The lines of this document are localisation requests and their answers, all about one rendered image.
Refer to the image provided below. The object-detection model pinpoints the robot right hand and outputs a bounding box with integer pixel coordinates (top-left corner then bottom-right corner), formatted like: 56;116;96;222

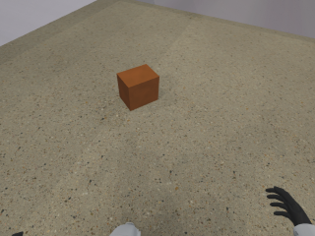
265;186;312;227

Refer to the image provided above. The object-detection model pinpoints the robot right forearm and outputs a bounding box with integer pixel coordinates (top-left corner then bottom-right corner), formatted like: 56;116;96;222
293;223;315;236

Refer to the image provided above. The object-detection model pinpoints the carton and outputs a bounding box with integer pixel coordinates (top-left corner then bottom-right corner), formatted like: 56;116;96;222
116;64;159;111

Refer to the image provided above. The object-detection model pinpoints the robot left thigh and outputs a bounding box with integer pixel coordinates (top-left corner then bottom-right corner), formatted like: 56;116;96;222
109;224;141;236

